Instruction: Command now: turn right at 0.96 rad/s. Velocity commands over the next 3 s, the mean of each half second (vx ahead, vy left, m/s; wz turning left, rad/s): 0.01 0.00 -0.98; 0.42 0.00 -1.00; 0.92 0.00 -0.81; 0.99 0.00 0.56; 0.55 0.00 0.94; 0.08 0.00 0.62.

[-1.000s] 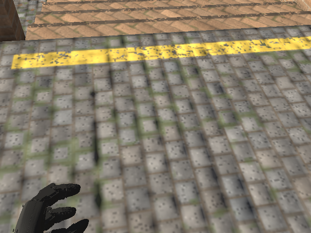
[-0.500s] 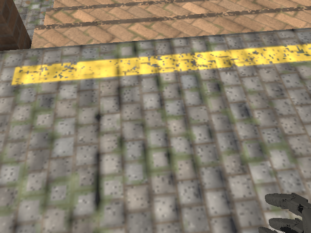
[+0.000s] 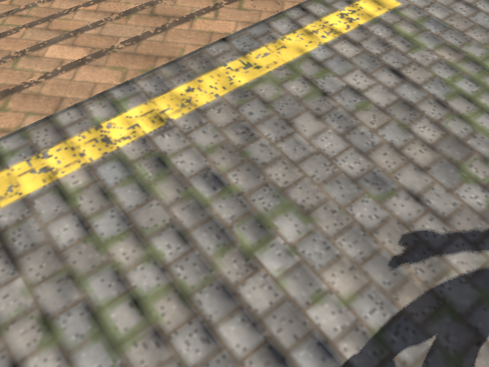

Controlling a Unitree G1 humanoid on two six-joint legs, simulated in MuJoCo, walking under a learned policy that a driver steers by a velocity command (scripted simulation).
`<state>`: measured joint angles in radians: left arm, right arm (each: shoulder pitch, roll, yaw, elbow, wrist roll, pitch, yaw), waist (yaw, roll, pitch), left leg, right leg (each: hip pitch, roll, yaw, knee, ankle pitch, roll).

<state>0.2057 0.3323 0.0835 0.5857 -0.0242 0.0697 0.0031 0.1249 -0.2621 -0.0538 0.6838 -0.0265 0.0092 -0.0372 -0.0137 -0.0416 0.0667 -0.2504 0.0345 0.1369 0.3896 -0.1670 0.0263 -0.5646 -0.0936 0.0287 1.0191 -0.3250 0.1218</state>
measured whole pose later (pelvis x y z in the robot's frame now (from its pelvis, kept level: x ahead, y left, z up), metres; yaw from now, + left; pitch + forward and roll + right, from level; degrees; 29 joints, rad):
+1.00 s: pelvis +0.11 -0.12 -0.01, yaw -57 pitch +2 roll +1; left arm 0.25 0.32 0.07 0.57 -0.04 0.02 -0.01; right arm 0.39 -0.32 -0.08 0.76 -0.02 -0.07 -0.02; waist -0.06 -0.01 -0.05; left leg 0.02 0.06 0.21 0.30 -0.33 -0.03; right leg -0.79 -0.14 0.04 1.20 -0.13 0.06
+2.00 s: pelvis +0.30 -0.99 +0.00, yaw -61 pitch +0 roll -1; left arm -0.01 0.25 -0.01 0.54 0.03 -0.15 0.00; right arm 0.49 -0.24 -0.04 0.78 0.04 -0.07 0.01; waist -0.11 -0.02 0.05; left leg -0.02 -0.19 -0.23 0.35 -0.29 0.15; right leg -0.70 -0.05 0.20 0.68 0.03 0.04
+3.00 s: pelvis +0.55 -1.43 -0.02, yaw -15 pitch -1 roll +0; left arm 0.20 0.27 0.02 0.74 0.03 -0.01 -0.02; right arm 0.12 -0.26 -0.03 0.60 -0.03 0.03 -0.02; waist 0.02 0.01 0.03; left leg -0.35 -0.09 -0.17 0.62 -0.30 -0.01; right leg -0.33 0.03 0.08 0.59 -0.26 0.00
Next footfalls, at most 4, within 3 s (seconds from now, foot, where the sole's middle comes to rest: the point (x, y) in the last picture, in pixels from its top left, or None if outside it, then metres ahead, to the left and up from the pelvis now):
0.16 right None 0.04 -0.16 -0.78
0.60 left None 0.18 0.01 -0.78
1.20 right None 0.09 -0.46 -0.78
1.68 left None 0.32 -0.93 -0.78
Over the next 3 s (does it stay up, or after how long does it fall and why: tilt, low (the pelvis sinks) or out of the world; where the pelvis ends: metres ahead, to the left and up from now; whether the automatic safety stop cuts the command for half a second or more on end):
stays up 0.55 -1.43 -0.02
